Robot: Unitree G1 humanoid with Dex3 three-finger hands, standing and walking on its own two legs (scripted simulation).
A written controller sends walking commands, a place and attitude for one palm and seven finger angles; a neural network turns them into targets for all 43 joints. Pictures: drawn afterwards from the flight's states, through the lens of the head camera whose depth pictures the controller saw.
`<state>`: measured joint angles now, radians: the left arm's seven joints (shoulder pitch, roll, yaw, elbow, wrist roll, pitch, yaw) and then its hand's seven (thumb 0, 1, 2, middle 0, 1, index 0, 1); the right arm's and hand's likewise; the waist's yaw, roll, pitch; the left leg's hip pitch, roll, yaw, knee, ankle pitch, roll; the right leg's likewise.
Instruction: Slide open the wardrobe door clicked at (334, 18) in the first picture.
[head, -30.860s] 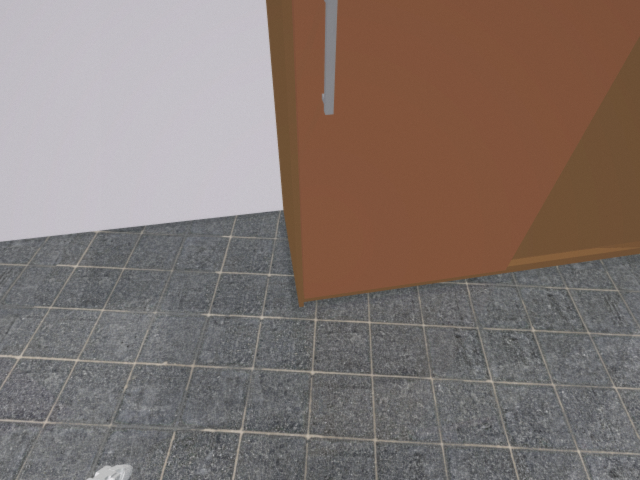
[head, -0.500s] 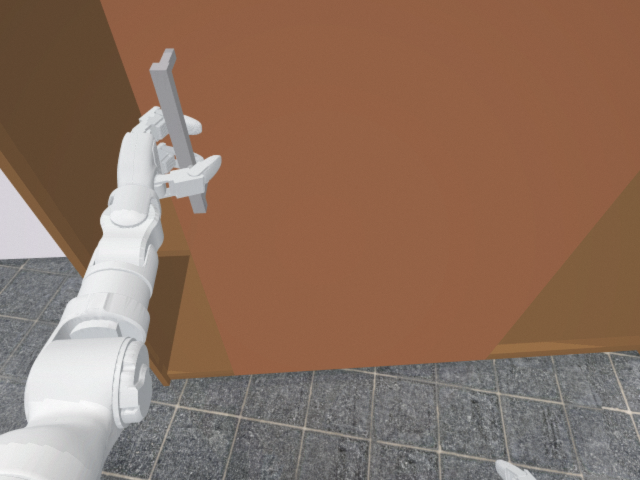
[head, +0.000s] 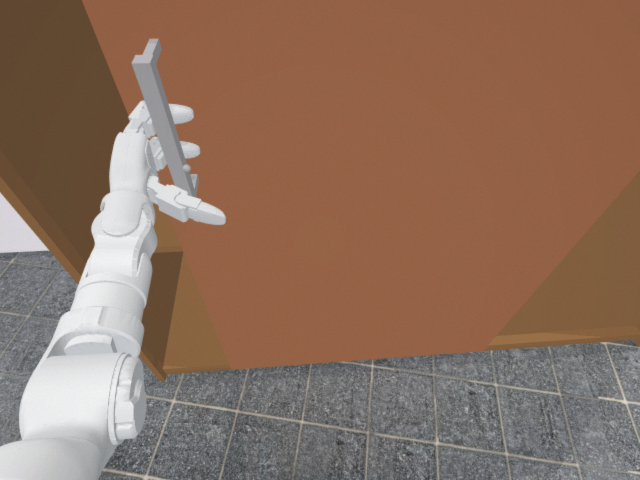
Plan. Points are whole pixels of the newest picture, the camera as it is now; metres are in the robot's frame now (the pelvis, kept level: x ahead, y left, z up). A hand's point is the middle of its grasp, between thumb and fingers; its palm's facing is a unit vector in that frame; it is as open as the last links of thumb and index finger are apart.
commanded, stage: slip the hand off the handle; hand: left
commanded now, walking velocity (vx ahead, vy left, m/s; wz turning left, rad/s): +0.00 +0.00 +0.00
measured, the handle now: (174, 136) +0.50 +0.19 +0.17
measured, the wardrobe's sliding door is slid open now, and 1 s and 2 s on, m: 0.21 0.21 0.21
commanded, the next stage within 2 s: draw the hand back to the body in 1.24 s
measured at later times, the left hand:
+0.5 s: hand (126, 173) +0.44 +0.24 +0.15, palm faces +0.16 -0.97 -0.16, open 14.6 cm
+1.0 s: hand (104, 217) +0.38 +0.25 +0.14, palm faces +0.16 -0.98 -0.13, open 14.7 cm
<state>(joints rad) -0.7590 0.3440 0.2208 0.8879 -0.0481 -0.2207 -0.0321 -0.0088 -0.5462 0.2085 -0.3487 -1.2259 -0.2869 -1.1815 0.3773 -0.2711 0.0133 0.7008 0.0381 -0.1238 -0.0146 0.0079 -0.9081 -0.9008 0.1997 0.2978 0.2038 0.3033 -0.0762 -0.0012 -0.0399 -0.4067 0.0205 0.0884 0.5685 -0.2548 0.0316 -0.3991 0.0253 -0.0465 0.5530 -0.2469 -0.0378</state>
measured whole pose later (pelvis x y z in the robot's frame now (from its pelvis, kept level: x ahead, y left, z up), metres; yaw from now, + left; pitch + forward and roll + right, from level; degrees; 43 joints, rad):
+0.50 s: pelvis +0.01 +0.01 +0.00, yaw +1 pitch +5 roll -1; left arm -0.67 0.42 0.27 0.81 -0.07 -0.18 -0.12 -0.01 -0.55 0.20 -0.29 -1.17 -0.27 -1.16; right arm 0.34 -0.26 0.03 0.66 0.05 -0.07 -0.04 0.01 -0.91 -0.90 0.20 0.30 0.20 0.30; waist -0.04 0.01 -0.06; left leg -0.39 0.01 0.07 0.58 -0.28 0.04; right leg -0.37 0.02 -0.06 0.55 -0.27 -0.03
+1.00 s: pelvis +0.02 +0.01 +0.00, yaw +0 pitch +4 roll -1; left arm -0.33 0.37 0.29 0.42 -0.14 -0.10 -0.15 -0.01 -0.55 0.21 -0.25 -1.15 -0.25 -1.15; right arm 0.30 -0.26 0.03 0.62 0.06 -0.09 -0.04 0.01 -0.91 -0.90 0.20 0.30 0.20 0.30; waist 0.00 0.02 -0.07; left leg -0.35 0.01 0.09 0.58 -0.30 0.04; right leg -0.33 0.02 -0.04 0.55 -0.28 -0.02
